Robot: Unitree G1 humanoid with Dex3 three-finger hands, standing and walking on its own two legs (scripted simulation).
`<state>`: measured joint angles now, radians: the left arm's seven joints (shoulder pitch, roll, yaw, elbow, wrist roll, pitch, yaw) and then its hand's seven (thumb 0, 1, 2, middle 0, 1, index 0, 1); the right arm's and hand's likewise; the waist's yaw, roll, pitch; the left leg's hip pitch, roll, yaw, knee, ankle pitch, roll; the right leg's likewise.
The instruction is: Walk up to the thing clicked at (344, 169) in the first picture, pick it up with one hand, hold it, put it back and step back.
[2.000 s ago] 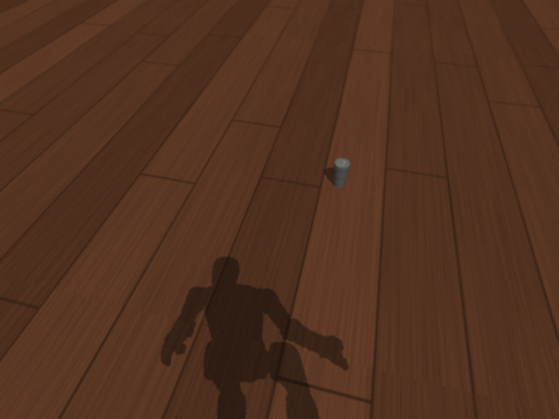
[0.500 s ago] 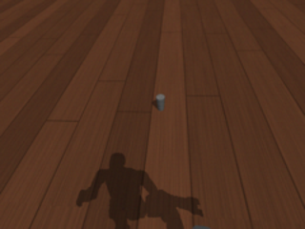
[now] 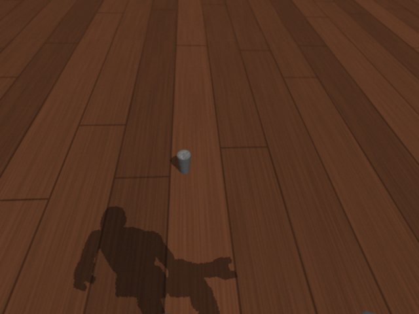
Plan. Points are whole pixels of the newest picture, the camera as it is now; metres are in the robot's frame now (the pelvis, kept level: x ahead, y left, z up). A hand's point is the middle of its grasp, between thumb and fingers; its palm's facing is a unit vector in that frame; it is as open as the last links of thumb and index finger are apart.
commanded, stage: walk up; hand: left
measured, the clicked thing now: (184, 162) +0.99 +0.14 -0.69
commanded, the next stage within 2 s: none
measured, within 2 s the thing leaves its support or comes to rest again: neither
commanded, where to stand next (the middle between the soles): +0.66 +0.00 m, yaw -2 degrees
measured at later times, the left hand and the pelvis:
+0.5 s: hand (128, 225) +0.32 +0.21 -0.10, palm faces -0.07 -0.92 -0.39, open 7.3 cm; pelvis +0.22 -0.05 +0.01, yaw -4 degrees
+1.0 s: hand (117, 180) +0.48 +0.28 -0.14, palm faces -0.10 -0.94 -0.34, open 7.4 cm; pelvis +0.41 +0.01 +0.01, yaw -2 degrees
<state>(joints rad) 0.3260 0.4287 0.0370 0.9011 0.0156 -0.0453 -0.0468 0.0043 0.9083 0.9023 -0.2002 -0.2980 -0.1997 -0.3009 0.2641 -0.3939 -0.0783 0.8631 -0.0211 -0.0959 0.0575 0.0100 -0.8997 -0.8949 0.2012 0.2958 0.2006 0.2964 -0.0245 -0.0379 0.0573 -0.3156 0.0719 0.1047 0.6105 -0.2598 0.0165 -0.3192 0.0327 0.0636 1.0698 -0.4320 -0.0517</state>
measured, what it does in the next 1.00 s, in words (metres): walks ahead: right foot, then left foot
